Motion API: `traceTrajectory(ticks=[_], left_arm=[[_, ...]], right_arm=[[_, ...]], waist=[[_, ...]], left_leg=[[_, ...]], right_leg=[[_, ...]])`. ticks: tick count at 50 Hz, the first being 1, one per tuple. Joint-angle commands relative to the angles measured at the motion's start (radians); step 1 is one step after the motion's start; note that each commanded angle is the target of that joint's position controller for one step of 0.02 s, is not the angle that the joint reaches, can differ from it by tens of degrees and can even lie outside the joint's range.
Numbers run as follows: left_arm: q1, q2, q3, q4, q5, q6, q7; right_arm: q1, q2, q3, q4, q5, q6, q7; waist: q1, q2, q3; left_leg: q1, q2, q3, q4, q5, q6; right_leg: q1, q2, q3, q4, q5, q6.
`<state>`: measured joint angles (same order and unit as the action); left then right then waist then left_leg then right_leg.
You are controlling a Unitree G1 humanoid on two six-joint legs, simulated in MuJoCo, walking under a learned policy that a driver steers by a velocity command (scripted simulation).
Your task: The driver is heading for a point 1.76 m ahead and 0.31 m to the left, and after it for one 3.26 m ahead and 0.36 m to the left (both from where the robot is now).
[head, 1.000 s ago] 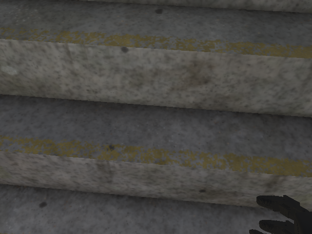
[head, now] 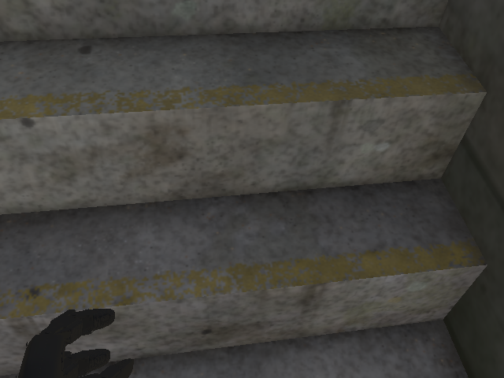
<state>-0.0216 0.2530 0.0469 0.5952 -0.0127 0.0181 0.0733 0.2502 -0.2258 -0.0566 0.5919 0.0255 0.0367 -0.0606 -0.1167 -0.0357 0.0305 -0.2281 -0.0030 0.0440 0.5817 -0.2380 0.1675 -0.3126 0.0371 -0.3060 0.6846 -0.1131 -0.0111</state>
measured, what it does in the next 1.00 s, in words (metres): steps to the left, turning left: right foot, then left foot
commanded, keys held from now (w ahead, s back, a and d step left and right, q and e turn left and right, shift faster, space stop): w+q+shift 0.42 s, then w+shift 0.10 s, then w+e+shift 0.48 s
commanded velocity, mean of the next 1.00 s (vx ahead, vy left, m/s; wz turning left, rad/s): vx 1.00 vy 0.00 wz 0.32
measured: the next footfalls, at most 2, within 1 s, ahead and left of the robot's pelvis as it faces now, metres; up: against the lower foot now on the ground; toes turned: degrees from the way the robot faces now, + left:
right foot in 0.16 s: +0.04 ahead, -0.10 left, +0.00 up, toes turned +10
left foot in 0.48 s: -0.07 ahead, +0.17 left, +0.00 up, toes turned +31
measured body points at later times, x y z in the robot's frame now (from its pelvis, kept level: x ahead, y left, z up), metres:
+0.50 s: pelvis -0.03 +0.07 -0.02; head -0.02 +0.10 +0.43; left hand -0.04 +0.38 -0.12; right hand +0.27 -0.06 -0.08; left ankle -0.10 +0.15 -0.75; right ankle +0.00 -0.10 -0.74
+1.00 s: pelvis +0.03 +0.16 +0.00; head +0.05 +0.16 +0.45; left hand -0.02 +0.43 -0.11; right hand +0.35 +0.12 -0.03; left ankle -0.02 +0.29 -0.70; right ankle +0.03 +0.09 -0.75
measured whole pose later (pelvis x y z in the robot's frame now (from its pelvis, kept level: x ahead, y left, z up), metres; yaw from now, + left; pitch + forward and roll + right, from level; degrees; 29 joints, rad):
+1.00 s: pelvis +0.03 +0.16 +0.00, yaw +20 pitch +2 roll +0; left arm 0.36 0.24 0.05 0.69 0.02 -0.03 0.01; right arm -0.03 -0.14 0.05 0.47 -0.03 -0.05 -0.01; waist 0.10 0.02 -0.01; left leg -0.46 0.00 -0.05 0.88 -0.36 -0.03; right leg -0.22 0.12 0.09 0.42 -0.23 -0.09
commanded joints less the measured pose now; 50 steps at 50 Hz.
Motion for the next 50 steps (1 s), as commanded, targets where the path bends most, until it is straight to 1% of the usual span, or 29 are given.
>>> traceTrajectory(ticks=[1, 2, 3, 5, 8, 9, 10, 11, 12, 13, 14, 18, 22, 24, 25, 26, 27, 29, 33, 37, 40, 41, 42, 43, 44, 45, 46, 47, 50], left_arm=[[-0.191, -0.063, -0.021, -0.21, 0.031, -0.003, -0.031], [-0.073, -0.099, -0.054, -0.254, 0.042, -0.007, -0.051], [0.024, -0.03, -0.04, -0.243, 0.043, -0.024, -0.058], [0.04, 0.027, -0.022, -0.207, 0.04, -0.04, -0.037], [0.082, 0.003, -0.03, -0.152, 0.063, -0.038, -0.019], [0.161, 0.034, -0.025, -0.131, 0.09, -0.049, -0.015], [0.026, 0.149, -0.002, -0.159, 0.12, -0.054, -0.015], [0.031, 0.093, 0.005, -0.166, 0.109, -0.06, -0.012], [0.033, 0.056, -0.009, -0.154, 0.09, -0.067, -0.01], [-0.013, 0.065, -0.002, -0.141, 0.085, -0.08, -0.018], [-0.012, 0.084, 0.005, -0.116, 0.08, -0.096, -0.017], [0.077, 0.116, 0.023, -0.051, 0.076, -0.11, -0.048], [0.172, 0.159, 0.039, -0.01, 0.069, -0.065, -0.052], [0.162, 0.095, 0.019, -0.019, 0.067, -0.043, -0.047], [0.081, -0.025, -0.021, -0.128, 0.056, -0.046, -0.051], [0.031, -0.011, -0.029, -0.176, 0.081, -0.058, -0.059], [0.023, 0.014, -0.024, -0.157, 0.081, -0.067, -0.062], [0.101, 0.076, -0.018, -0.093, 0.055, -0.08, -0.07], [0.294, 0.05, -0.028, 0.012, 0.022, -0.044, -0.074], [0.356, 0.071, -0.016, 0.008, 0.004, -0.018, -0.046], [0.483, 0.039, -0.009, 0.063, 0.022, -0.029, -0.051], [0.573, 0.044, 0.003, 0.095, 0.041, -0.032, -0.062], [0.587, 0.062, 0.01, 0.125, 0.051, -0.041, -0.073], [0.358, 0.041, -0.01, 0.049, 0.039, -0.066, -0.067], [0.25, 0.115, 0.02, -0.038, 0.028, -0.077, -0.055], [0.122, 0.19, 0.047, -0.092, 0.029, -0.08, -0.042], [0.084, 0.146, 0.034, -0.098, 0.03, -0.084, -0.044], [0.096, 0.116, 0.023, -0.093, 0.036, -0.087, -0.051], [0.221, 0.108, 0.039, -0.024, 0.029, -0.07, -0.066]], right_arm=[[-0.118, -0.08, -0.024, -0.076, -0.056, -0.009, 0.033], [-0.278, -0.133, -0.021, -0.159, -0.053, -0.03, 0.031], [-0.345, -0.171, -0.031, -0.202, -0.061, -0.043, 0.022], [-0.306, -0.158, -0.039, -0.173, -0.043, -0.054, 0.024], [-0.189, -0.106, -0.038, -0.114, 0.008, -0.063, 0.061], [-0.239, -0.069, -0.03, -0.142, 0.016, -0.063, 0.06], [-0.177, -0.036, -0.009, -0.163, -0.009, -0.048, 0.053], [-0.213, -0.095, -0.025, -0.14, -0.036, -0.033, 0.05], [-0.203, -0.126, -0.04, -0.124, -0.052, -0.028, 0.058], [-0.172, -0.126, -0.047, -0.114, -0.058, -0.015, 0.061], [-0.145, -0.12, -0.044, -0.116, -0.065, -0.007, 0.068], [-0.206, -0.08, -0.019, -0.119, -0.041, -0.009, 0.099], [-0.159, -0.081, -0.014, -0.103, -0.073, -0.019, 0.101], [0.063, -0.09, -0.023, 0.005, -0.088, -0.053, 0.1], [0.092, -0.232, -0.044, 0.005, -0.078, -0.064, 0.088], [0.078, -0.298, -0.068, -0.035, -0.066, -0.059, 0.055], [0.032, -0.268, -0.058, -0.054, -0.088, -0.063, 0.037], [-0.053, -0.18, -0.02, -0.059, -0.091, -0.086, 0.045], [-0.213, -0.123, 0.021, -0.066, -0.068, -0.131, 0.062], [-0.227, -0.122, 0.021, -0.036, -0.069, -0.132, 0.044], [-0.324, -0.091, 0.036, -0.048, -0.035, -0.114, 0.028], [-0.389, -0.089, 0.041, -0.08, -0.027, -0.113, 0.026], [-0.463, 0.022, 0.066, -0.151, -0.04, -0.105, 0.038], [-0.288, 0.106, 0.097, -0.183, -0.079, -0.094, 0.045], [-0.171, 0.035, 0.079, -0.175, -0.104, -0.095, 0.05], [-0.112, -0.047, 0.057, -0.177, -0.091, -0.104, 0.054], [-0.174, -0.101, 0.041, -0.179, -0.084, -0.105, 0.053], [-0.22, -0.091, 0.044, -0.181, -0.073, -0.099, 0.05], [-0.33, 0.009, 0.075, -0.189, -0.032, -0.077, 0.035]], waist=[[0.072, 0.316, -0.033], [0.219, 0.305, -0.064], [0.263, 0.254, -0.07], [0.221, 0.162, -0.064], [0.162, -0.023, -0.155], [0.187, -0.122, -0.155], [0.109, -0.488, -0.159], [0.111, -0.284, -0.123], [0.085, -0.112, -0.137], [0.036, -0.036, -0.121], [0.014, -0.035, -0.141], [0.093, -0.104, -0.116], [0.125, -0.09, -0.139], [0.015, 0.144, -0.147], [0.027, 0.471, -0.092], [-0.005, 0.427, -0.136], [0.013, 0.258, -0.128], [0.104, 0.076, -0.117], [0.216, 0.142, -0.142], [0.244, 0.211, -0.177], [0.3, 0.077, -0.115], [0.363, -0.014, -0.053], [0.317, -0.256, 0.056], [0.088, -0.246, 0.032], [0.053, -0.175, -0.044], [-0.002, -0.155, -0.063], [0.008, -0.003, -0.061], [0.033, 0.056, -0.061], [0.148, -0.006, -0.094]], left_leg=[[-0.013, 0.052, -0.198, -0.14, 0.526, 0.05], [-0.237, 0.113, -0.348, -0.19, 0.666, 0.054], [-0.331, 0.151, -0.386, -0.281, 0.528, 0.067], [-0.274, 0.159, -0.426, -0.272, 0.591, 0.08], [-0.125, 0.015, -0.338, -0.016, 0.424, -0.017], [-0.291, -0.041, -0.268, 0.16, 0.197, -0.066], [-0.475, -0.137, -0.133, 0.282, -0.269, -0.125], [-0.449, -0.008, -0.114, 0.524, -0.254, -0.143], [-0.406, 0.006, -0.125, 0.635, -0.203, -0.146], [-0.386, 0.03, -0.129, 0.706, -0.158, -0.148], [-0.343, 0.05, -0.122, 0.691, -0.136, -0.135], [-0.216, 0.052, -0.03, 0.337, -0.099, -0.128], [-0.071, 0.014, 0.091, 0.008, -0.17, -0.1], [0.187, -0.041, 0.05, -0.167, -0.084, -0.082], [0.296, 0.186, -0.383, -0.218, 0.183, -0.002], [0.327, 0.276, -0.593, -0.344, 0.215, 0.12], [0.29, 0.319, -0.552, -0.329, 0.184, 0.152], [0.209, 0.263, -0.363, -0.326, 0.317, 0.079], [0.003, 0.144, 0.004, -0.262, 0.946, -0.054], [0.188, 0.227, 0.037, -0.099, 1.374, -0.062], [0.137, 0.193, 0.12, 0.178, 1.074, -0.069], [-0.036, 0.118, 0.133, 0.4, 0.753, -0.091], [-0.408, -0.061, 0.091, 0.724, -0.076, -0.149], [-0.452, -0.082, -0.106, 0.899, -0.136, -0.203], [-0.397, -0.052, -0.165, 0.91, -0.14, -0.225], [-0.343, 0.005, -0.197, 0.79, -0.141, -0.227], [-0.279, 0.029, -0.163, 0.644, -0.154, -0.216], [-0.196, 0.012, -0.092, 0.448, -0.177, -0.205], [-0.139, -0.056, -0.003, 0.055, -0.091, -0.198]], right_leg=[[-0.142, -0.029, 0.207, 0.456, -0.305, 0.091], [-0.012, -0.012, 0.349, 0.444, -0.413, 0.096], [0.089, -0.031, 0.383, 0.27, -0.388, 0.074], [0.146, -0.041, 0.321, 0.032, -0.232, 0.007], [0.281, 0.01, 0.22, -0.287, -0.112, 0.032], [0.412, -0.142, 0.378, -0.358, -0.087, 0.012], [0.357, -0.434, 0.735, -0.51, -0.239, -0.111], [0.236, -0.508, 0.752, -0.527, -0.312, -0.179], [0.163, -0.475, 0.693, -0.513, -0.317, -0.185], [0.116, -0.434, 0.578, -0.496, -0.204, -0.165], [0.099, -0.401, 0.479, -0.495, -0.141, -0.134], [0.11, -0.296, 0.205, -0.473, -0.095, -0.052], [0.178, -0.334, 0.161, -0.343, -0.064, -0.056], [0.01, -0.224, 0.063, 0.105, -0.058, -0.021], [-0.376, -0.083, 0.047, 0.351, -0.425, 0.054], [-0.535, -0.054, 0.219, 0.52, -0.436, 0.07], [-0.559, -0.102, 0.276, 0.642, -0.35, 0.068], [-0.443, -0.156, 0.292, 0.517, -0.197, 0.064], [-0.013, -0.055, 0.252, 0.353, -0.121, 0.01], [0.016, -0.054, 0.222, 0.13, -0.152, -0.088], [0.112, 0.005, 0.178, -0.212, 0.077, -0.137], [0.209, 0.03, 0.21, -0.302, 0.15, -0.145], [0.304, -0.089, 0.47, -0.234, 0.567, -0.212], [0.143, -0.177, 0.779, -0.272, 0.638, -0.29], [0.067, -0.248, 0.897, -0.39, 0.397, -0.362], [-0.008, -0.306, 0.946, -0.489, 0.165, -0.379], [-0.059, -0.279, 0.859, -0.492, 0.213, -0.328], [-0.071, -0.216, 0.731, -0.462, 0.357, -0.268], [0.122, -0.117, 0.635, -0.366, 0.493, -0.179]])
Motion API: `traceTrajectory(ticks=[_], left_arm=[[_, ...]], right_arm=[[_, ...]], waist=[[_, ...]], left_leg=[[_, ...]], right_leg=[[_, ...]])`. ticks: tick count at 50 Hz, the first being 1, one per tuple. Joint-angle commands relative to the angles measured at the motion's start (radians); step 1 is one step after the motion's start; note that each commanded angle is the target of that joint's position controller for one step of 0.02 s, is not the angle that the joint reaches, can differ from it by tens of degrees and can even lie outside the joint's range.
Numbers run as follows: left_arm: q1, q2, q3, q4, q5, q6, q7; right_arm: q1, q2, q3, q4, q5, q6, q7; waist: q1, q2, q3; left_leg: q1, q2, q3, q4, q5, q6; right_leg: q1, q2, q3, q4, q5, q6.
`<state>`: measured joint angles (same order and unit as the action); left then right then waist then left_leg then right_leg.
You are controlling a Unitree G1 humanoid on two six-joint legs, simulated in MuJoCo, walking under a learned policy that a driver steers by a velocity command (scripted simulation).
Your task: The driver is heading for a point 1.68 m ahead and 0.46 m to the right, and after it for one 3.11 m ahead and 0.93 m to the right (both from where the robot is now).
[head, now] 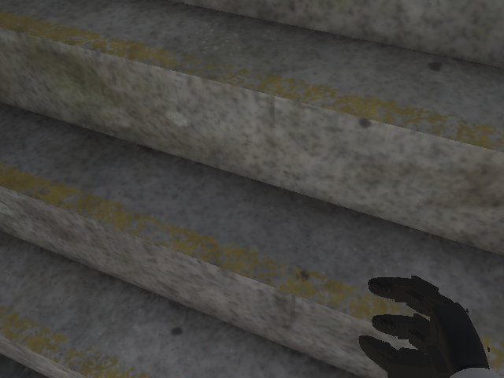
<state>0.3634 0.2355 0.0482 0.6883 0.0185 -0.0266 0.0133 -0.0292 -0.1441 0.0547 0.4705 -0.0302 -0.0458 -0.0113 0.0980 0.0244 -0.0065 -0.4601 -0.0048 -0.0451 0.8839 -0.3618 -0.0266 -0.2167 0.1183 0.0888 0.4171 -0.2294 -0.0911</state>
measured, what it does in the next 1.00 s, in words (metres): climbs, turning right: left foot, then right foot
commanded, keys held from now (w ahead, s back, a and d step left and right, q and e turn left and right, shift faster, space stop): w+e+shift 0.56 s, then w+shift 0.10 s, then w+q+shift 0.34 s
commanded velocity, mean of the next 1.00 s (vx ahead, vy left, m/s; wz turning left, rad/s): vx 1.00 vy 0.00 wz -0.54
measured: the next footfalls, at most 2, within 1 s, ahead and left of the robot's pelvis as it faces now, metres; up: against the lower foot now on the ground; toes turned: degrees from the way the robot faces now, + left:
left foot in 0.10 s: +0.09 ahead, +0.12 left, +0.00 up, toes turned -6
right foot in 0.50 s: -0.01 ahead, -0.11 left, +0.00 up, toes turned -31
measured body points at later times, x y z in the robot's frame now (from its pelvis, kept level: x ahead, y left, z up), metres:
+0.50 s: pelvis +0.03 -0.01 -0.01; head +0.05 -0.01 +0.44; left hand +0.34 +0.10 -0.07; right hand +0.02 -0.30 -0.11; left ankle +0.05 +0.13 -0.74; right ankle -0.05 -0.09 -0.73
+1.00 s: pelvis +0.13 -0.06 +0.04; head +0.18 -0.10 +0.48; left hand +0.30 +0.15 -0.09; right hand +0.28 -0.35 -0.02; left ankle +0.28 -0.03 -0.50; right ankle -0.04 -0.09 -0.72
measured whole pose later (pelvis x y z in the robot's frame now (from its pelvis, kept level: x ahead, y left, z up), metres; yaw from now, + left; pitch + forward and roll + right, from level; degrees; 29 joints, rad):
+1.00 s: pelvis +0.13 -0.06 +0.04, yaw -28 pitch +6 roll +5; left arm 0.31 0.27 0.00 0.84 -0.02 -0.07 0.05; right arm -0.06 -0.14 0.04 0.46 -0.05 0.04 -0.02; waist -0.03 -0.07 0.06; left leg -1.14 -0.13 0.10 1.59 -0.67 0.12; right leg 0.03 -0.12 -0.10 0.12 -0.04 -0.07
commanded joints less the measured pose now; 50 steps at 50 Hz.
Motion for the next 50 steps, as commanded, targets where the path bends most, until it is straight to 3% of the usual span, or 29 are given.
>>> traceTrajectory(ticks=[1, 3, 5, 6, 7, 8, 9, 11, 12, 16, 19, 22, 23, 25, 26, 27, 28, 29, 30, 32, 37, 39, 42, 45, 46, 47, 48, 49, 50], left_arm=[[-0.147, 0.136, 0.049, -0.106, -0.001, -0.024, -0.013], [-0.179, 0.119, 0.055, -0.095, -0.027, -0.023, -0.017], [-0.247, 0.065, 0.044, -0.131, -0.052, -0.036, -0.023], [-0.314, -0.002, 0.027, -0.194, -0.054, -0.036, -0.016], [-0.197, 0.0, 0.02, -0.209, -0.038, -0.01, 0.009], [-0.18, 0.039, 0.03, -0.17, -0.003, 0.019, 0.027], [-0.186, 0.064, 0.04, -0.154, 0.033, 0.034, 0.028], [-0.194, 0.092, 0.044, -0.175, 0.04, 0.041, 0.017], [-0.215, 0.086, 0.04, -0.167, 0.031, 0.042, 0.013], [-0.36, 0.04, 0.013, -0.21, 0.007, 0.043, -0.026], [-0.362, 0.022, 0.0, -0.216, -0.005, 0.044, -0.039], [-0.352, 0.05, 0.007, -0.219, 0.003, 0.044, -0.023], [-0.252, 0.067, 0.015, -0.194, 0.004, 0.043, -0.01], [-0.089, 0.089, 0.032, -0.111, 0.005, 0.015, -0.011], [-0.044, 0.136, 0.044, -0.081, 0.02, 0.008, -0.025], [-0.125, 0.338, 0.085, -0.131, 0.02, 0.02, -0.009], [-0.184, 0.336, 0.098, -0.197, 0.035, 0.03, 0.018], [-0.288, 0.311, 0.085, -0.206, 0.026, 0.031, 0.047], [-0.338, 0.257, 0.058, -0.193, 0.026, 0.021, 0.041], [-0.239, 0.215, 0.038, -0.136, 0.032, -0.02, 0.028], [0.043, 0.228, 0.045, 0.016, 0.041, -0.069, 0.026], [0.1, 0.194, 0.039, 0.063, 0.056, -0.07, 0.026], [0.082, 0.172, 0.017, 0.091, 0.05, -0.101, 0.016], [0.014, 0.154, -0.008, 0.13, 0.033, -0.088, 0.022], [-0.12, 0.189, -0.014, 0.072, -0.01, -0.079, 0.038], [-0.14, 0.227, -0.012, 0.052, -0.047, -0.065, 0.048], [-0.13, 0.325, 0.012, 0.038, -0.06, -0.073, 0.061], [-0.017, 0.303, 0.007, 0.046, -0.054, -0.07, 0.057], [0.022, 0.326, 0.008, 0.031, -0.064, -0.074, 0.039]], right_arm=[[-0.032, -0.077, -0.039, -0.064, 0.036, 0.008, -0.026], [0.075, -0.069, -0.044, -0.038, 0.033, -0.006, -0.048], [0.16, -0.125, -0.069, 0.002, -0.011, -0.021, -0.057], [0.236, -0.185, -0.084, 0.028, -0.035, -0.019, -0.061], [0.096, -0.28, -0.11, 0.0, -0.069, -0.006, -0.057], [-0.016, -0.186, -0.1, -0.036, -0.055, 0.001, -0.052], [-0.052, -0.141, -0.087, -0.038, -0.028, -0.001, -0.049], [0.027, -0.157, -0.085, 0.016, -0.035, -0.038, -0.046], [0.099, -0.176, -0.096, 0.046, -0.043, -0.049, -0.043], [0.266, -0.225, -0.12, 0.119, -0.065, -0.051, -0.018], [0.168, -0.226, -0.119, 0.092, -0.038, -0.05, -0.01], [0.191, -0.264, -0.122, 0.107, -0.027, -0.01, -0.012], [0.184, -0.273, -0.125, 0.12, -0.014, 0.009, -0.007], [0.136, -0.24, -0.117, 0.115, 0.02, 0.049, -0.001], [0.077, -0.147, -0.094, 0.059, 0.017, 0.049, -0.003], [-0.004, -0.055, -0.063, -0.081, 0.008, 0.026, 0.001], [-0.024, -0.088, -0.061, -0.095, -0.029, -0.003, -0.011], [0.013, -0.098, -0.063, -0.081, -0.034, -0.02, -0.014], [0.084, -0.104, -0.067, -0.052, -0.03, -0.021, -0.015], [0.144, -0.148, -0.083, -0.031, -0.048, -0.004, -0.018], [-0.019, -0.075, -0.06, -0.089, -0.02, 0.036, -0.03], [-0.13, -0.008, -0.042, -0.125, -0.012, 0.04, -0.039], [-0.194, -0.007, -0.037, -0.174, -0.006, 0.05, -0.053], [-0.218, 0.008, -0.013, -0.221, -0.032, 0.077, -0.033], [-0.145, 0.005, 0.008, -0.21, -0.027, 0.079, -0.019], [-0.06, -0.039, -0.008, -0.144, -0.022, 0.088, -0.014], [0.104, -0.038, -0.01, -0.108, -0.016, 0.094, -0.018], [0.17, -0.07, -0.032, -0.012, -0.011, 0.09, -0.001], [0.269, -0.111, -0.058, 0.039, -0.013, 0.082, -0.001]], waist=[[-0.057, -0.108, -0.097], [-0.104, -0.163, -0.169], [-0.151, -0.044, -0.179], [-0.178, 0.161, -0.15], [-0.072, 0.42, -0.202], [-0.028, 0.225, -0.204], [-0.022, 0.103, -0.189], [-0.009, -0.016, -0.16], [-0.052, -0.044, -0.138], [-0.145, 0.056, -0.109], [-0.107, 0.11, -0.077], [-0.107, 0.173, -0.077], [-0.058, 0.19, -0.159], [0.048, 0.054, -0.151], [0.046, -0.098, -0.093], [-0.032, -0.415, -0.115], [0.002, -0.23, -0.201], [-0.077, -0.127, -0.136], [-0.142, -0.092, -0.053], [-0.146, -0.038, -0.086], [-0.058, -0.071, -0.051], [-0.024, -0.129, -0.014], [-0.044, -0.088, 0.085], [-0.099, -0.044, 0.09], [-0.171, -0.069, 0.02], [-0.196, -0.103, -0.126], [-0.244, -0.241, -0.237], [-0.189, -0.198, -0.373], [-0.206, -0.154, -0.523]], left_leg=[[0.099, -0.068, 0.096, -0.315, 0.064, -0.011], [0.247, -0.067, 0.125, -0.45, 0.239, -0.002], [0.435, 0.018, 0.086, -0.537, 0.285, 0.005], [0.583, 0.22, -0.134, -0.603, 0.478, 0.026], [0.488, 0.458, -0.377, -0.656, 0.389, 0.163], [0.334, 0.454, -0.332, -0.637, 0.304, 0.225], [0.231, 0.393, -0.225, -0.621, 0.304, 0.239], [0.266, 0.367, -0.111, -0.594, 0.419, 0.218], [0.309, 0.34, -0.054, -0.578, 0.442, 0.202], [0.435, 0.335, 0.058, -0.552, 0.433, 0.151], [0.24, 0.319, 0.211, -0.589, 0.395, 0.095], [0.335, 0.343, 0.255, -0.454, 0.761, 0.119], [0.369, 0.342, 0.273, -0.332, 0.98, 0.139], [0.294, 0.265, 0.333, 0.07, 0.851, 0.121], [-0.057, 0.215, 0.282, 0.341, 0.234, 0.091], [-0.409, 0.02, 0.191, 0.612, -0.129, -0.01], [-0.424, 0.038, 0.04, 0.867, -0.087, -0.045], [-0.383, 0.083, -0.009, 0.897, -0.014, -0.05], [-0.408, 0.093, 0.036, 0.991, -0.017, -0.039], [-0.424, 0.082, 0.046, 1.115, -0.032, 0.0], [-0.874, 0.033, 0.023, 1.358, -0.21, 0.097], [-1.02, -0.013, 0.001, 1.589, -0.293, 0.123], [-1.083, -0.06, -0.049, 1.553, -0.35, 0.134], [-0.789, -0.023, 0.11, 1.153, -0.213, 0.12], [-0.384, -0.009, 0.203, 0.791, -0.264, 0.149], [-0.077, -0.099, 0.251, 0.709, -0.192, 0.143], [-0.039, -0.098, 0.169, 0.588, -0.307, 0.145], [0.102, -0.206, 0.253, 0.606, -0.422, 0.149], [0.272, -0.241, 0.168, 0.527, -0.295, 0.172]], right_leg=[[0.098, -0.197, 0.256, -0.063, 0.623, -0.092], [0.094, -0.174, 0.242, 0.05, 0.785, -0.085], [-0.078, -0.101, 0.186, 0.257, 0.564, -0.041], [-0.353, -0.01, 0.111, 0.459, 0.081, 0.002], [-0.433, 0.015, 0.004, 0.701, -0.298, 0.044], [-0.368, -0.082, -0.011, 0.952, -0.247, 0.058], [-0.333, -0.073, -0.03, 1.147, -0.188, 0.055], [-0.407, -0.131, -0.019, 1.196, -0.148, 0.058], [-0.452, -0.127, -0.048, 1.182, -0.112, 0.061], [-0.547, -0.146, -0.086, 1.019, -0.082, 0.067], [-0.251, -0.163, -0.129, 0.637, -0.094, 0.06], [-0.163, -0.12, -0.19, 0.361, -0.272, 0.04], [-0.06, -0.106, -0.208, 0.321, -0.142, 0.017], [0.064, -0.009, -0.227, -0.004, 0.049, -0.009], [0.21, -0.061, -0.091, 0.072, 0.218, -0.026], [0.279, -0.307, 0.452, -0.032, 0.581, -0.172], [0.207, -0.44, 0.608, -0.174, 0.38, -0.311], [0.063, -0.427, 0.453, -0.191, 0.273, -0.309], [-0.008, -0.384, 0.358, -0.137, 0.378, -0.268], [0.046, -0.347, 0.3, -0.085, 0.559, -0.236], [0.374, -0.409, 0.244, -0.093, 0.388, -0.176], [0.384, -0.455, 0.214, -0.165, 0.266, -0.179], [0.303, -0.454, 0.071, -0.252, 0.238, -0.123], [0.053, -0.354, -0.103, -0.411, 0.469, -0.061], [-0.122, -0.332, -0.226, -0.502, 0.882, -0.054], [-0.151, -0.32, -0.265, -0.397, 1.483, -0.098], [0.049, -0.399, -0.234, -0.226, 1.862, -0.1], [0.108, -0.448, -0.214, -0.019, 2.231, -0.151], [0.083, -0.447, -0.184, 0.156, 2.201, -0.15]])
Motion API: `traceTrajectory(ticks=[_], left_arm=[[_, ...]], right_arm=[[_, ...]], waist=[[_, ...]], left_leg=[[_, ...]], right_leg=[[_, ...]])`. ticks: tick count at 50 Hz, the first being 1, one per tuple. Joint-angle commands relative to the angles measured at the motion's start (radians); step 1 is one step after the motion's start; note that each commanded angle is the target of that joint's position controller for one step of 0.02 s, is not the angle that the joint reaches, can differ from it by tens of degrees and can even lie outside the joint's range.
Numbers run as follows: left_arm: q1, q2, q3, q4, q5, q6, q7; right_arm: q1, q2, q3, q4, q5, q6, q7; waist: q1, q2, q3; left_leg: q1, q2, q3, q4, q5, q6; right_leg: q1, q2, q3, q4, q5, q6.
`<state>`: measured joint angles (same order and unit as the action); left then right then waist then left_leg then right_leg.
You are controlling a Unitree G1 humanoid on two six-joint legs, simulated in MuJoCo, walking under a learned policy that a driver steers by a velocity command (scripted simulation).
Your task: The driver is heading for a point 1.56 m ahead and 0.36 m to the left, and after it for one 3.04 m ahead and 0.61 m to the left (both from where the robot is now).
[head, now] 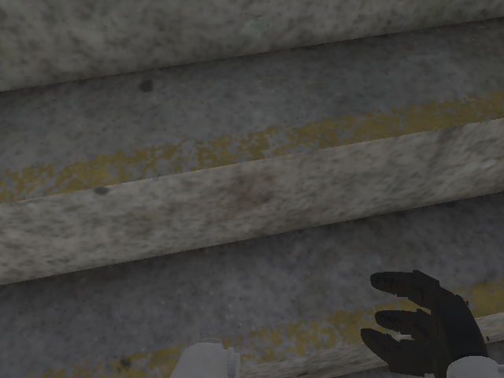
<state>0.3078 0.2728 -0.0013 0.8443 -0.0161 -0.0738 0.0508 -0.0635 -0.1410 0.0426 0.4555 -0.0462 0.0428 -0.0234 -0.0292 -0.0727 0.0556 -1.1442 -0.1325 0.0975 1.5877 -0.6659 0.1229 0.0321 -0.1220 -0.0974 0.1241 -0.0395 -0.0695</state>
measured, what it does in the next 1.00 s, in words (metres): climbs, turning left: right foot 0.24 m higher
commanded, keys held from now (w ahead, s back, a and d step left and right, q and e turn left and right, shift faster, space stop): w+q+shift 0.40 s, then q+shift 0.18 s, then shift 0.42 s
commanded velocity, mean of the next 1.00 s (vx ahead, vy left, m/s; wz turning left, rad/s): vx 0.62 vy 0.00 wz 0.68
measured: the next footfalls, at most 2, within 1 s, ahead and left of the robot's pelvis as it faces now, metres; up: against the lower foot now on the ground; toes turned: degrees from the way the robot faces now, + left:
right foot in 0.60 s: +0.43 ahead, -0.15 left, +0.48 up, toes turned +32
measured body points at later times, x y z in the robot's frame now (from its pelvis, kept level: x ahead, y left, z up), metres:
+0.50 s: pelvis +0.17 -0.03 +0.21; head +0.19 +0.00 +0.65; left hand +0.37 +0.21 +0.16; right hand +0.31 -0.27 +0.10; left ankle +0.13 +0.09 -0.54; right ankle +0.25 -0.15 -0.22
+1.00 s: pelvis +0.24 -0.05 +0.34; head +0.23 -0.06 +0.79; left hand +0.21 +0.22 +0.24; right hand +0.52 -0.14 +0.25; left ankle +0.16 +0.05 -0.29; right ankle +0.39 -0.17 -0.30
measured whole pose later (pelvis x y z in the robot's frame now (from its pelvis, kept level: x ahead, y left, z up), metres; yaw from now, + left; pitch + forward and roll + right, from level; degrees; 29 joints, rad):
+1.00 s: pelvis +0.24 -0.05 +0.34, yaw +36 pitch -1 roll -1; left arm 0.24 0.17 0.03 0.66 0.01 0.02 0.09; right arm 0.19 -0.22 0.01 0.61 0.02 0.07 -0.02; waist 0.02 0.01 -0.03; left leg -0.59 0.00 -0.08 1.29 -0.02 -0.02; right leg -0.65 -0.11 0.02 1.20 -0.54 0.02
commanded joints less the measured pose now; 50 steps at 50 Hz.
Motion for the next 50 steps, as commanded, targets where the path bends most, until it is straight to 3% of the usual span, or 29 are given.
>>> traceTrajectory(ticks=[1, 2, 3, 4, 5, 7, 8, 12, 13, 15, 16, 21, 24, 25, 26, 27, 28, 29, 30, 31, 32, 33, 34, 35, 36, 38, 42, 46, 50], left_arm=[[0.002, 0.325, 0.071, -0.156, -0.033, -0.04, -0.021], [-0.188, 0.257, 0.064, -0.241, -0.003, -0.054, -0.057], [-0.311, 0.111, 0.044, -0.304, 0.075, -0.05, -0.092], [-0.437, -0.03, 0.011, -0.39, 0.114, -0.038, -0.105], [-0.405, -0.118, -0.02, -0.418, 0.139, -0.017, -0.106], [-0.28, -0.18, -0.054, -0.428, 0.151, 0.007, -0.09], [-0.241, -0.167, -0.055, -0.416, 0.138, 0.013, -0.072], [-0.221, -0.111, -0.049, -0.392, 0.104, 0.023, -0.044], [-0.247, -0.12, -0.051, -0.38, 0.089, 0.034, -0.042], [-0.269, -0.114, -0.04, -0.365, 0.081, 0.057, -0.032], [-0.287, -0.123, -0.037, -0.382, 0.093, 0.046, -0.028], [-0.558, -0.162, -0.051, -0.474, 0.089, 0.012, -0.043], [-0.651, -0.136, -0.044, -0.528, 0.08, -0.013, -0.05], [-0.695, -0.163, -0.055, -0.572, 0.095, -0.005, -0.045], [-0.728, -0.176, -0.07, -0.609, 0.094, 0.008, -0.041], [-0.535, -0.253, -0.132, -0.593, 0.081, -0.03, -0.052], [-0.542, -0.248, -0.146, -0.612, 0.102, -0.027, -0.06], [-0.491, -0.211, -0.115, -0.608, 0.097, 0.005, -0.05], [-0.366, -0.084, -0.022, -0.521, 0.07, 0.014, -0.028], [-0.119, 0.033, 0.032, -0.433, 0.084, -0.005, -0.028], [0.074, 0.183, 0.062, -0.348, 0.104, 0.019, -0.003], [-0.039, 0.16, 0.049, -0.359, 0.11, 0.032, 0.016], [-0.131, 0.062, 0.029, -0.336, 0.074, 0.073, 0.024], [-0.19, -0.038, 0.011, -0.294, 0.058, 0.105, 0.028], [-0.259, -0.1, -0.001, -0.291, 0.045, 0.115, 0.031], [-0.317, -0.127, -0.003, -0.265, 0.021, 0.091, 0.018], [-0.252, -0.083, 0.022, -0.228, 0.024, 0.051, 0.013], [-0.198, -0.034, 0.038, -0.277, 0.033, 0.054, 0.043], [-0.253, -0.003, 0.045, -0.297, 0.021, 0.093, 0.039]], right_arm=[[0.47, -0.196, -0.078, 0.119, -0.013, -0.011, 0.008], [0.559, -0.303, -0.116, 0.156, -0.027, 0.006, -0.018], [0.381, -0.362, -0.155, 0.142, -0.04, 0.035, -0.045], [0.195, -0.275, -0.14, 0.091, -0.028, 0.041, -0.054], [0.15, -0.23, -0.12, 0.13, -0.025, 0.036, -0.058], [0.203, -0.14, -0.09, 0.246, -0.015, -0.005, -0.044], [0.188, -0.102, -0.076, 0.262, -0.027, -0.029, -0.03], [0.262, -0.155, -0.082, 0.31, 0.03, -0.093, -0.017], [0.243, -0.158, -0.082, 0.302, 0.032, -0.094, -0.023], [0.238, -0.173, -0.092, 0.278, 0.048, -0.109, -0.022], [0.247, -0.201, -0.104, 0.28, 0.034, -0.121, -0.018], [0.543, -0.221, -0.16, 0.327, 0.017, -0.15, -0.054], [0.556, -0.264, -0.188, 0.316, 0.019, -0.171, -0.085], [0.574, -0.274, -0.199, 0.325, 0.021, -0.171, -0.083], [0.578, -0.283, -0.199, 0.333, 0.03, -0.166, -0.072], [0.486, -0.18, -0.144, 0.31, 0.149, -0.096, -0.083], [0.354, -0.214, -0.152, 0.255, 0.17, -0.03, -0.109], [0.382, -0.298, -0.163, 0.265, 0.149, 0.011, -0.1], [0.363, -0.372, -0.182, 0.254, 0.128, -0.013, -0.061], [0.282, -0.351, -0.172, 0.212, 0.114, -0.049, -0.03], [0.206, -0.273, -0.132, 0.172, 0.087, -0.084, 0.012], [0.23, -0.222, -0.12, 0.176, 0.095, -0.111, 0.048], [0.198, -0.179, -0.096, 0.123, 0.088, -0.112, 0.069], [0.199, -0.129, -0.066, 0.093, 0.066, -0.084, 0.058], [0.247, -0.11, -0.05, 0.099, 0.041, -0.049, 0.051], [0.381, -0.13, -0.056, 0.131, 0.035, -0.007, 0.037], [0.346, -0.12, -0.055, 0.137, 0.055, -0.007, 0.025], [0.301, -0.145, -0.068, 0.105, 0.076, 0.016, -0.001], [0.353, -0.12, -0.048, 0.16, 0.073, 0.037, 0.004]], waist=[[-0.168, 0.02, -0.678], [-0.22, 0.201, -0.669], [-0.141, 0.397, -0.611], [-0.095, 0.223, -0.406], [-0.011, 0.1, -0.26], [0.117, 0.031, -0.055], [0.132, 0.108, -0.045], [0.131, 0.034, 0.013], [0.112, 0.089, -0.034], [0.081, 0.083, -0.076], [0.054, 0.154, -0.124], [-0.116, 0.19, -0.068], [-0.126, 0.191, -0.046], [-0.129, 0.191, -0.073], [-0.123, 0.18, -0.101], [0.01, 0.264, -0.199], [0.071, 0.201, -0.25], [0.106, 0.202, -0.369], [0.16, 0.203, -0.448], [0.236, -0.003, -0.679], [0.263, -0.502, -0.841], [0.157, -0.585, -0.817], [0.091, -0.416, -0.601], [0.004, -0.23, -0.321], [-0.032, -0.087, -0.142], [-0.114, 0.005, 0.008], [-0.078, 0.012, -0.006], [-0.032, -0.034, -0.079], [-0.028, -0.05, -0.1]], left_leg=[[1.067, -0.137, -0.105, -0.339, 0.025, 0.012], [1.066, -0.066, -0.451, -0.671, -0.182, 0.053], [0.932, 0.099, -1.031, -1.096, -0.535, 0.154], [0.722, 0.127, -1.052, -1.154, -0.369, 0.151], [0.553, 0.119, -0.969, -1.104, -0.301, 0.147], [0.416, 0.099, -0.832, -1.105, -0.174, 0.117], [0.416, 0.089, -0.78, -1.129, -0.12, 0.133], [0.447, 0.065, -0.567, -1.173, 0.098, 0.16], [0.428, 0.076, -0.553, -1.172, 0.143, 0.21], [0.483, 0.084, -0.551, -1.172, 0.204, 0.224], [0.588, 0.093, -0.607, -1.197, 0.194, 0.242], [1.206, 0.241, -0.91, -1.292, 0.132, 0.275], [1.37, 0.286, -0.888, -1.251, 0.491, 0.253], [1.384, 0.307, -0.907, -1.232, 0.631, 0.245], [1.357, 0.264, -0.828, -1.273, 0.653, 0.209], [1.197, 0.222, -0.803, -1.232, 0.583, 0.105], [0.84, 0.219, -0.72, -1.35, 0.625, 0.067], [0.554, 0.235, -0.667, -1.484, 0.956, 0.08], [0.635, 0.211, -0.577, -1.322, 1.688, 0.073], [0.444, 0.092, -0.565, -0.849, 1.867, 0.007], [0.421, 0.005, -0.419, -0.351, 0.98, -0.076], [0.418, -0.022, -0.471, 0.096, 0.565, -0.132], [0.347, 0.005, -0.432, 0.2, 0.546, -0.135], [0.266, 0.006, -0.402, 0.193, 0.535, -0.137], [0.271, 0.025, -0.352, 0.193, 0.5, -0.13], [0.387, 0.047, -0.265, 0.186, 0.447, -0.131], [0.459, 0.051, -0.249, 0.079, 0.639, -0.118], [0.471, 0.102, -0.244, -0.037, 0.648, -0.162], [0.73, 0.19, -0.13, -0.664, 0.689, -0.112]], right_leg=[[-0.206, -0.18, 0.01, 0.688, 1.762, -0.171], [-0.388, -0.029, 0.027, 0.993, 1.213, -0.155], [-0.596, 0.227, 0.139, 1.425, 0.206, -0.096], [-0.759, 0.226, 0.283, 1.812, 0.122, -0.054], [-0.833, 0.223, 0.287, 1.91, 0.057, -0.019], [-0.989, 0.188, 0.257, 1.909, -0.05, 0.011], [-1.043, 0.198, 0.234, 2.012, -0.127, 0.016], [-1.049, 0.135, 0.156, 1.758, -0.09, 0.077], [-1.015, 0.156, 0.097, 1.842, -0.086, 0.078], [-1.007, 0.154, 0.07, 1.87, -0.046, 0.086], [-1.078, 0.165, 0.071, 1.969, -0.098, 0.061], [-1.584, 0.129, 0.174, 2.01, -0.306, 0.034], [-1.724, 0.124, 0.228, 2.031, -0.505, 0.04], [-1.751, 0.112, 0.302, 2.066, -0.579, 0.018], [-1.692, 0.11, 0.246, 1.909, -0.645, 0.021], [-1.457, 0.076, 0.264, 1.74, -0.523, 0.066], [-1.017, 0.077, 0.248, 1.424, -0.547, 0.038], [-0.448, 0.189, 0.001, 1.247, -0.663, 0.048], [-0.242, 0.228, -0.069, 1.22, -0.548, 0.032], [0.136, 0.059, 0.423, 1.065, -0.625, -0.112], [0.165, -0.168, 1.007, 0.615, -0.416, -0.243], [-0.014, -0.21, 1.208, 0.455, -0.55, -0.251], [-0.202, -0.142, 1.039, 0.457, -0.662, -0.191], [-0.403, -0.096, 0.78, 0.62, -0.707, -0.158], [-0.604, -0.063, 0.643, 0.639, -0.747, -0.127], [-0.832, -0.026, 0.462, 0.652, -0.778, -0.085], [-0.804, -0.029, 0.345, 0.66, -0.543, -0.121], [-0.686, -0.118, 0.418, 0.69, -0.535, -0.138], [-0.767, -0.065, 0.308, 0.824, -0.465, -0.048]])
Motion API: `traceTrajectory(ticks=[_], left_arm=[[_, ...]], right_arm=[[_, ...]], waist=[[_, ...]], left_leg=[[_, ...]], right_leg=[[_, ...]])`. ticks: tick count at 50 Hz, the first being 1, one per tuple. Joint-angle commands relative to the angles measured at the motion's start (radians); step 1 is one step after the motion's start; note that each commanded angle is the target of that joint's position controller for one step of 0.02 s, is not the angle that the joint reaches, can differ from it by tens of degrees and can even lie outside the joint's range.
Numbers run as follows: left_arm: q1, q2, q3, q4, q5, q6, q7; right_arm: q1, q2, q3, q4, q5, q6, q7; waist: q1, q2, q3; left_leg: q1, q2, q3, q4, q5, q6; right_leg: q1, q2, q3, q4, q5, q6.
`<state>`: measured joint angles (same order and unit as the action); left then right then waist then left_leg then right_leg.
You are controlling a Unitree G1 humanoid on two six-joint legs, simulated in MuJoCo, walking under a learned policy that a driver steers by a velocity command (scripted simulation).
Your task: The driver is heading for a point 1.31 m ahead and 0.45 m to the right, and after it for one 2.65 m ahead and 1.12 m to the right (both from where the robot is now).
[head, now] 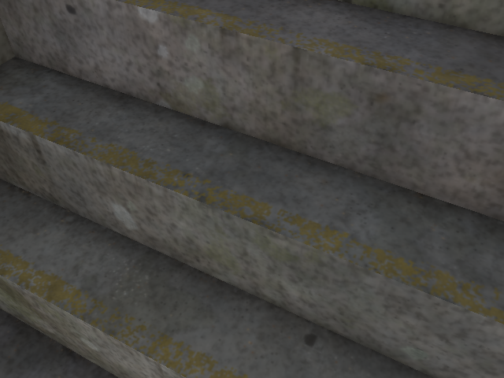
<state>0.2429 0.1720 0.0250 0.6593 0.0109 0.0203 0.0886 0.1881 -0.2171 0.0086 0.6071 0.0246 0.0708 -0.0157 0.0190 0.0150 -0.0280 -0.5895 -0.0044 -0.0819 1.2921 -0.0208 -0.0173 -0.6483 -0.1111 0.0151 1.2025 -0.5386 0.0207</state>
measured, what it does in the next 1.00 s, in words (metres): goes down, backwards: left foot 0.24 m lower, then right foot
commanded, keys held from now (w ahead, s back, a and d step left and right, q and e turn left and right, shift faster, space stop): shift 0.72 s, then w+shift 0.16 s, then w+e+shift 0.12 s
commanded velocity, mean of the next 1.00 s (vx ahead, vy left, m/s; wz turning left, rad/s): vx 0.14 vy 0.00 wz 0.01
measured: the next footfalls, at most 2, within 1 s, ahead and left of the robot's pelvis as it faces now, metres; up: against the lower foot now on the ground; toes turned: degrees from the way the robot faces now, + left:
left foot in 0.12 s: +0.04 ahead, +0.15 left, -0.24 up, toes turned -6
right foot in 0.56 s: -0.11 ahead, +0.00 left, -0.24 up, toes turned -2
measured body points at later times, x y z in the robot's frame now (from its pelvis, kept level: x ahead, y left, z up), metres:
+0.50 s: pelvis -0.12 +0.11 -0.14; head -0.13 +0.17 +0.30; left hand -0.01 +0.33 -0.30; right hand +0.05 -0.11 -0.20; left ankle +0.00 +0.15 -0.88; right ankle -0.20 -0.05 -0.75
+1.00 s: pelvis -0.33 +0.22 -0.41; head -0.34 +0.24 +0.04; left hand -0.09 +0.39 -0.46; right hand -0.32 -0.02 -0.54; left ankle -0.40 +0.31 -1.12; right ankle -0.30 +0.08 -0.78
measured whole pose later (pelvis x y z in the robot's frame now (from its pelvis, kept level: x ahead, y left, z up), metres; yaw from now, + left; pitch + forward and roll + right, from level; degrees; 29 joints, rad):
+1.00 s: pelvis -0.33 +0.22 -0.41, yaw -3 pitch -2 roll +0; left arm 0.08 0.08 -0.02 0.46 0.03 0.02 0.12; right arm 0.42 -0.18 0.01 0.81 -0.06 0.06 0.04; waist 0.01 -0.06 -0.01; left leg -0.19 0.04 0.16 0.74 -0.55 0.02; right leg -1.18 0.03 0.07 2.31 -0.44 0.02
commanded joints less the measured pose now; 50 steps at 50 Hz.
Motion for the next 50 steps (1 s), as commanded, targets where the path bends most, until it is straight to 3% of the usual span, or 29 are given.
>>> traceTrajectory(ticks=[1, 3, 5, 6, 7, 9, 10, 11, 12, 13, 16, 18, 25, 27, 28, 29, 30, 31, 32, 33, 38, 41, 44, 45, 46, 47, 48, 49, 50], left_arm=[[-0.186, 0.086, 0.016, -0.107, -0.013, 0.008, 0.005], [-0.221, 0.062, 0.013, -0.147, -0.002, 0.017, 0.016], [-0.149, 0.001, 0.009, -0.123, -0.011, 0.023, 0.022], [-0.182, -0.061, -0.01, -0.066, -0.028, 0.017, 0.023], [-0.122, -0.155, -0.014, -0.036, -0.024, 0.019, -0.015], [-0.035, -0.15, -0.024, -0.038, -0.082, 0.0, -0.026], [-0.094, -0.087, -0.024, -0.024, -0.047, -0.008, -0.023], [-0.091, -0.068, -0.02, 0.023, -0.036, -0.012, -0.018], [-0.074, -0.106, -0.034, -0.035, -0.055, 0.001, -0.001], [-0.107, -0.044, -0.016, -0.013, -0.054, 0.012, 0.005], [-0.179, -0.037, 0.002, -0.003, -0.02, 0.04, 0.015], [-0.123, 0.012, 0.025, 0.035, -0.042, 0.053, 0.025], [0.096, 0.081, 0.024, 0.109, -0.039, 0.085, 0.038], [0.196, 0.059, 0.0, 0.211, 0.006, 0.068, 0.004], [-0.023, -0.032, -0.031, 0.172, 0.005, 0.048, -0.026], [-0.371, -0.031, -0.094, 0.031, 0.074, 0.037, -0.038], [-0.337, 0.02, -0.074, -0.051, 0.079, 0.02, -0.014], [-0.383, 0.139, -0.041, -0.105, 0.024, 0.022, 0.009], [-0.334, 0.069, -0.036, -0.143, -0.008, 0.009, 0.027], [-0.299, 0.062, -0.044, -0.139, -0.008, -0.002, 0.043], [-0.167, 0.057, -0.032, -0.218, 0.037, 0.001, 0.038], [-0.134, 0.032, -0.017, -0.252, 0.022, -0.021, 0.013], [-0.171, -0.076, -0.053, -0.292, -0.022, -0.038, 0.015], [-0.195, -0.151, -0.076, -0.294, -0.035, -0.04, 0.007], [-0.206, -0.194, -0.086, -0.311, -0.093, -0.036, -0.018], [-0.112, -0.153, -0.092, -0.289, -0.099, -0.054, -0.015], [-0.245, -0.12, -0.054, -0.325, 0.036, -0.02, 0.05], [-0.307, -0.063, -0.032, -0.387, 0.069, 0.003, 0.06], [-0.408, 0.086, 0.025, -0.362, 0.087, 0.019, 0.038]], right_arm=[[0.108, -0.029, -0.013, 0.039, -0.006, 0.01, -0.001], [0.094, -0.026, -0.019, 0.093, -0.04, 0.019, -0.018], [0.102, -0.013, -0.017, 0.135, -0.028, 0.03, -0.029], [0.342, -0.016, -0.022, 0.185, -0.03, 0.01, -0.034], [0.168, -0.062, 0.002, 0.2, -0.063, -0.002, -0.034], [0.137, -0.28, -0.053, 0.13, -0.095, 0.018, -0.028], [0.163, -0.248, -0.054, 0.131, -0.062, 0.027, -0.034], [0.162, -0.185, -0.033, 0.136, -0.07, 0.033, -0.027], [0.085, -0.269, -0.049, 0.093, -0.063, 0.021, -0.046], [-0.023, -0.197, -0.021, 0.03, -0.068, -0.005, -0.068], [-0.053, -0.073, 0.026, 0.006, -0.064, -0.024, -0.102], [-0.025, -0.03, 0.032, -0.031, -0.046, -0.031, -0.104], [-0.043, -0.137, -0.024, -0.216, -0.06, 0.039, -0.159], [-0.024, -0.168, -0.075, -0.225, -0.009, 0.068, -0.173], [0.185, -0.089, -0.078, -0.146, 0.035, 0.071, -0.146], [0.37, 0.041, -0.048, -0.101, 0.045, 0.041, -0.077], [0.384, -0.02, -0.061, -0.102, 0.054, 0.027, -0.066], [0.46, -0.116, -0.073, -0.089, 0.018, 0.071, -0.094], [0.299, -0.198, -0.069, -0.099, -0.052, 0.085, -0.089], [0.186, -0.185, -0.066, -0.104, -0.067, 0.087, -0.079], [0.175, -0.104, -0.027, -0.056, 0.01, 0.062, -0.06], [0.119, -0.063, -0.005, -0.016, 0.005, 0.031, -0.034], [0.265, -0.063, 0.002, 0.135, -0.001, -0.001, 0.025], [0.277, -0.05, 0.011, 0.162, -0.043, -0.016, 0.048], [0.26, -0.172, -0.011, 0.152, -0.097, -0.051, 0.072], [0.219, -0.311, -0.055, 0.135, -0.062, -0.036, 0.085], [0.228, -0.26, -0.069, 0.08, -0.139, -0.028, 0.104], [0.165, -0.402, -0.129, 0.033, -0.125, -0.043, 0.056], [0.035, -0.275, -0.096, 0.006, -0.083, -0.08, 0.017]], waist=[[-0.071, -0.123, -0.019], [-0.016, -0.107, -0.005], [0.037, -0.073, 0.0], [-0.126, -0.064, -0.1], [0.029, 0.076, -0.168], [0.031, 0.166, -0.304], [-0.019, 0.07, -0.305], [-0.032, -0.018, -0.278], [0.003, 0.1, -0.247], [-0.017, 0.011, -0.171], [-0.044, 0.127, -0.146], [-0.046, 0.173, -0.123], [-0.031, 0.301, 0.058], [-0.033, 0.105, 0.107], [-0.138, -0.308, 0.016], [-0.3, -0.403, -0.081], [-0.277, -0.324, -0.144], [-0.313, -0.209, -0.106], [-0.155, 0.039, -0.03], [-0.091, 0.076, 0.029], [-0.029, -0.189, -0.013], [0.049, -0.206, -0.017], [0.024, -0.034, -0.019], [-0.009, 0.118, -0.002], [0.036, 0.235, 0.122], [0.104, 0.191, 0.108], [0.081, 0.047, 0.063], [0.051, 0.275, 0.009], [-0.002, 0.205, 0.133]], left_leg=[[0.247, 0.058, 0.111, -0.598, 0.156, 0.047], [0.343, 0.061, 0.168, -0.842, 0.388, 0.09], [0.399, 0.124, 0.084, -1.113, 0.522, 0.105], [0.398, 0.21, -0.017, -1.288, 0.599, 0.091], [0.554, 0.202, -0.085, -0.737, 1.101, -0.052], [0.639, 0.255, -0.248, -0.75, 1.03, 0.005], [0.748, 0.23, -0.228, -0.745, 0.754, 0.025], [0.702, 0.168, -0.189, -0.703, 0.535, -0.007], [0.58, 0.311, -0.539, -0.944, -0.08, 0.088], [0.489, 0.322, -0.592, -1.016, -0.34, 0.103], [0.485, 0.188, -0.409, -0.99, -0.392, 0.014], [0.43, 0.119, -0.291, -0.983, -0.398, -0.006], [0.403, 0.064, -0.257, -1.234, -0.644, -0.108], [0.441, -0.104, -0.073, -0.815, -0.627, -0.161], [0.422, -0.196, 0.039, 0.022, -0.726, -0.073], [0.246, -0.187, -0.116, 0.632, -0.669, -0.059], [0.213, -0.199, -0.237, 0.712, -0.662, -0.106], [0.052, -0.122, -0.323, 0.715, -0.482, -0.107], [-0.068, -0.111, -0.266, 0.695, -0.305, -0.127], [-0.043, -0.132, -0.179, 0.686, -0.171, -0.124], [0.092, -0.017, 0.029, -0.203, -0.074, -0.077], [0.267, 0.071, 0.19, -0.65, 0.192, 0.043], [0.491, 0.118, 0.272, -1.042, 0.397, 0.164], [0.472, 0.132, 0.233, -1.049, 0.378, 0.192], [0.277, 0.234, 0.04, -0.746, 0.726, 0.201], [0.354, 0.343, 0.003, -0.757, 0.525, 0.224], [0.407, 0.285, 0.003, -0.72, 0.102, 0.137], [0.381, 0.555, -0.299, -1.079, -0.64, 0.234], [0.28, 0.539, -0.341, -1.227, -0.813, 0.238]], right_leg=[[-0.085, -0.069, 0.167, -0.204, 0.054, -0.119], [-0.116, -0.104, 0.181, -0.119, 0.188, -0.112], [-0.104, -0.055, 0.122, 0.107, 0.183, -0.067], [0.025, -0.039, 0.002, 0.53, 0.074, -0.023], [-0.323, 0.026, -0.084, 1.031, -0.232, 0.023], [-0.5, 0.119, 0.043, 1.45, -0.113, 0.141], [-0.64, 0.087, 0.077, 1.343, -0.078, 0.15], [-0.622, 0.084, 0.093, 1.315, 0.081, 0.137], [-0.622, 0.018, 0.047, 1.25, 0.191, 0.172], [-0.538, 0.009, 0.092, 1.164, 0.365, 0.178], [-0.409, 0.071, 0.104, 0.966, 0.478, 0.149], [-0.244, 0.096, 0.063, 0.668, 0.519, 0.152], [0.018, 0.187, -0.102, -0.327, 0.034, 0.089], [0.149, 0.128, -0.139, -0.945, 0.314, -0.012], [0.13, -0.001, 0.01, -0.993, 0.59, -0.088], [0.085, -0.02, 0.032, -0.789, 0.709, -0.11], [0.103, -0.181, 0.162, -0.667, 0.922, -0.182], [0.1, -0.267, 0.328, -0.565, 0.691, -0.216], [0.107, -0.196, 0.289, -0.522, 0.303, -0.189], [0.046, -0.136, 0.251, -0.478, 0.277, -0.205], [0.039, -0.05, 0.089, -0.294, 0.026, -0.154], [-0.08, -0.081, 0.075, -0.146, -0.231, -0.118], [-0.235, 0.025, -0.094, 0.334, -0.161, -0.048], [-0.361, 0.154, -0.159, 0.905, -0.229, 0.002], [-0.579, 0.223, -0.097, 1.468, -0.149, 0.044], [-0.756, 0.183, 0.053, 1.437, -0.121, 0.044], [-0.759, 0.182, 0.12, 1.192, 0.224, -0.047], [-0.721, 0.085, 0.147, 1.19, 0.234, -0.019], [-0.71, 0.089, 0.104, 1.225, 0.273, 0.02]])
Keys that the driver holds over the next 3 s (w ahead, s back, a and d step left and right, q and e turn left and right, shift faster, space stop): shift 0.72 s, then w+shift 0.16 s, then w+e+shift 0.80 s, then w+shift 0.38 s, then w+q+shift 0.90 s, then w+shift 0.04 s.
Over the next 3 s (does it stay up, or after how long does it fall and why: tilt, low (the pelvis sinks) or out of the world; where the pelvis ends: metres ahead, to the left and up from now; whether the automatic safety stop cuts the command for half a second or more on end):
stays up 0.09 -0.02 0.00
